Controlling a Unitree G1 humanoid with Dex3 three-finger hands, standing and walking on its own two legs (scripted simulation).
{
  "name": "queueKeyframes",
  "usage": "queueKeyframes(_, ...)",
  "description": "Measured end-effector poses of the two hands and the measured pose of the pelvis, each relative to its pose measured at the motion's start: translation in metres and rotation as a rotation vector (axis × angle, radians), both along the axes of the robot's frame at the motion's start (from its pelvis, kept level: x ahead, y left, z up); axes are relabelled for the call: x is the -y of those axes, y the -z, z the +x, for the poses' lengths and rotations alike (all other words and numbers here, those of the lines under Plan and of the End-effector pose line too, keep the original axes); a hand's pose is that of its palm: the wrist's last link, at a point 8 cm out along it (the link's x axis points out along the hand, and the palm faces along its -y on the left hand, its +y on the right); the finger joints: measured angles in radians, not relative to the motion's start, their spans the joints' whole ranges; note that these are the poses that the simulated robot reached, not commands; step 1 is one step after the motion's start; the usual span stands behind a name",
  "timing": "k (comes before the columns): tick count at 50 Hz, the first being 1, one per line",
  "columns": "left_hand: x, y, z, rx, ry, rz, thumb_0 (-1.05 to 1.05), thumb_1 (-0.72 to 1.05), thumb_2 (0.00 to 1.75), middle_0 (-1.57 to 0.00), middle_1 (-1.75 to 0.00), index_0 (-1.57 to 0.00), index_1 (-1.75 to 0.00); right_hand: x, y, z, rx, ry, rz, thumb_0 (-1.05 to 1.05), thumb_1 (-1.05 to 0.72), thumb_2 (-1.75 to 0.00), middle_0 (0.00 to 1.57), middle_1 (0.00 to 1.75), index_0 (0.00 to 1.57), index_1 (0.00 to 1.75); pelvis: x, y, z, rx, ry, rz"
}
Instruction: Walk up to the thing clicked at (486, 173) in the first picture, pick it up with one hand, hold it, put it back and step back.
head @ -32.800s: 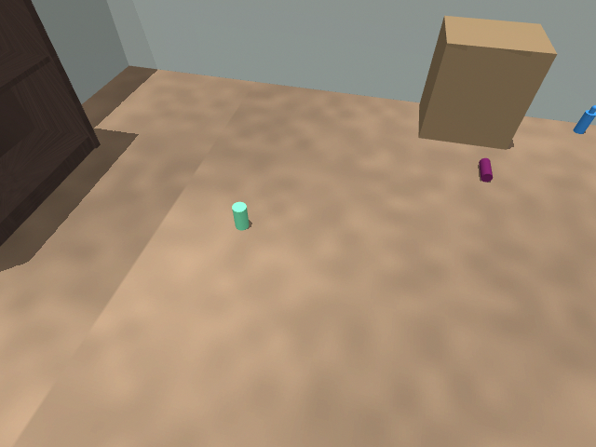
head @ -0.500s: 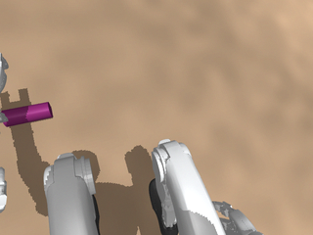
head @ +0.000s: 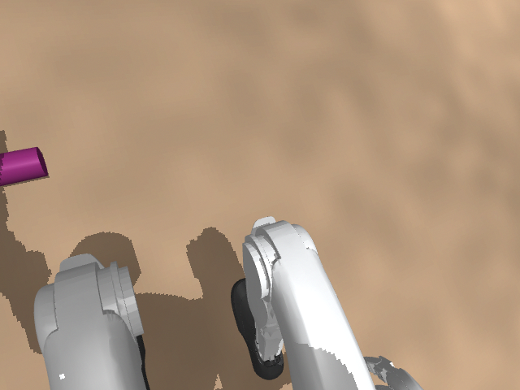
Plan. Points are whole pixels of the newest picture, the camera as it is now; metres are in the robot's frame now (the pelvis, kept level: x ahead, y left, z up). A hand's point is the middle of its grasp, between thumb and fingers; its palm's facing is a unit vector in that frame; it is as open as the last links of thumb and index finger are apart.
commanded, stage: home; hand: left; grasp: from above
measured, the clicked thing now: out of the picture +0.49 +0.33 -0.30
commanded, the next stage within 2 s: none
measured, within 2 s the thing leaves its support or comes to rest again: neither
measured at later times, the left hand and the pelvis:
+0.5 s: hand out of the picture +0.37 +0.31 +0.00, palm faces -0.30 -0.52 -0.80, open 8.6 cm; pelvis +0.01 +0.00 +0.12, yaw +4 degrees
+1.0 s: hand out of the picture +0.25 +0.24 +0.21, palm faces +0.14 -0.93 -0.33, open 7.4 cm; pelvis +0.05 +0.00 +0.30, yaw +10 degrees
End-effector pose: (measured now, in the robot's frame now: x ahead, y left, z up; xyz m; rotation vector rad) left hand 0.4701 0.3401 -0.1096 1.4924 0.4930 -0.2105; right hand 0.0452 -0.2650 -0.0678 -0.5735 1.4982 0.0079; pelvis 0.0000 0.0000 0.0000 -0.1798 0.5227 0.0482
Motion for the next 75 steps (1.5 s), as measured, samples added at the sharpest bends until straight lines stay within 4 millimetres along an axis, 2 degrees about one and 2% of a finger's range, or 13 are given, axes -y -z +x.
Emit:
queueKeyframes(6,0.005,-0.010,0.011,0.082,-0.014,0.025,0.00,-0.39,0.94,-0.16,-0.93,-0.17,-0.92,-0.015,0.013,0.005,0.021,0.040,0.059,0.00,-0.89,-0.89,0.20,0.30,0.20,0.30,-0.001,0.001,0.005,-0.032,0.000,-0.001)
queueKeyframes(13,0.011,-0.056,-0.002,0.080,-0.112,-0.024,0.00,-0.12,0.90,-0.22,-0.69,-0.21,-0.70,-0.025,0.003,0.033,0.101,0.100,0.142,0.00,-0.90,-0.89,0.20,0.30,0.20,0.30,0.000,-0.029,0.010,-0.072,-0.009,0.014)
queueKeyframes(18,0.013,-0.104,-0.036,0.051,-0.202,-0.146,0.00,0.18,0.84,-0.22,-0.50,-0.21,-0.51,-0.025,-0.025,0.060,0.167,0.115,0.173,0.00,-0.90,-0.90,0.20,0.30,0.20,0.30,0.000,-0.067,0.013,-0.090,-0.023,0.030)
queueKeyframes(24,0.013,-0.155,-0.091,0.027,-0.311,-0.327,0.00,0.58,0.86,-0.21,-0.36,-0.21,-0.37,-0.020,-0.072,0.103,0.280,0.073,0.170,0.00,-0.91,-0.90,0.20,0.30,0.20,0.30,0.000,-0.112,0.013,-0.073,-0.041,0.043)
queueKeyframes(31,0.017,-0.207,-0.153,0.035,-0.460,-0.519,0.00,0.81,0.89,-0.22,-0.31,-0.22,-0.32,-0.028,-0.135,0.158,0.450,0.002,0.168,0.00,-0.91,-0.90,0.20,0.30,0.20,0.30,-0.001,-0.164,0.013,-0.025,-0.071,0.056)
queueKeyframes(37,0.026,-0.251,-0.192,0.042,-0.607,-0.669,0.01,0.87,0.90,-0.22,-0.30,-0.22,-0.31,-0.046,-0.189,0.195,0.596,-0.032,0.201,0.00,-0.91,-0.90,0.20,0.30,0.20,0.30,-0.002,-0.207,0.019,0.020,-0.095,0.067)
queueKeyframes(43,0.040,-0.297,-0.218,0.037,-0.761,-0.820,0.01,0.89,0.90,-0.22,-0.30,-0.22,-0.30,-0.067,-0.239,0.216,0.690,-0.035,0.251,0.00,-0.91,-0.90,0.20,0.30,0.20,0.30,-0.002,-0.250,0.032,0.070,-0.115,0.084)
queueKeyframes(50,0.053,-0.353,-0.239,0.024,-0.916,-0.953,0.01,0.90,0.90,-0.21,-0.30,-0.21,-0.30,-0.080,-0.294,0.223,0.737,-0.017,0.268,0.01,-0.91,-0.90,0.20,0.30,0.20,0.30,-0.004,-0.303,0.053,0.134,-0.134,0.104)
queueKeyframes(58,0.063,-0.416,-0.253,0.030,-1.025,-1.066,0.01,0.90,0.90,-0.21,-0.30,-0.21,-0.30,-0.078,-0.350,0.221,0.779,0.019,0.226,0.01,-0.91,-0.90,0.21,0.30,0.20,0.30,-0.009,-0.355,0.080,0.210,-0.154,0.124)
queueKeyframes(63,0.067,-0.452,-0.261,0.046,-1.033,-1.096,0.01,0.90,0.90,-0.21,-0.29,-0.21,-0.30,-0.074,-0.376,0.226,0.828,0.032,0.209,0.01,-0.91,-0.90,0.21,0.30,0.20,0.30,-0.013,-0.376,0.094,0.252,-0.158,0.137)
queueKeyframes(67,0.070,-0.471,-0.267,0.058,-1.024,-1.102,0.01,0.90,0.90,-0.21,-0.30,-0.21,-0.30,-0.073,-0.390,0.236,0.874,0.028,0.214,0.01,-0.91,-0.90,0.20,0.30,0.20,0.30,-0.015,-0.385,0.101,0.280,-0.161,0.146)
queueKeyframes(71,0.072,-0.480,-0.272,0.066,-1.022,-1.109,0.01,0.90,0.90,-0.21,-0.30,-0.21,-0.30,-0.075,-0.400,0.247,0.916,0.006,0.228,0.01,-0.91,-0.90,0.20,0.30,0.20,0.30,-0.015,-0.390,0.104,0.301,-0.167,0.153)
queueKeyframes(75,0.073,-0.479,-0.278,0.060,-1.029,-1.110,0.01,0.90,0.90,-0.21,-0.30,-0.21,-0.30,-0.078,-0.406,0.257,0.949,-0.025,0.243,0.01,-0.91,-0.90,0.20,0.30,0.20,0.30,-0.014,-0.391,0.104,0.315,-0.172,0.159)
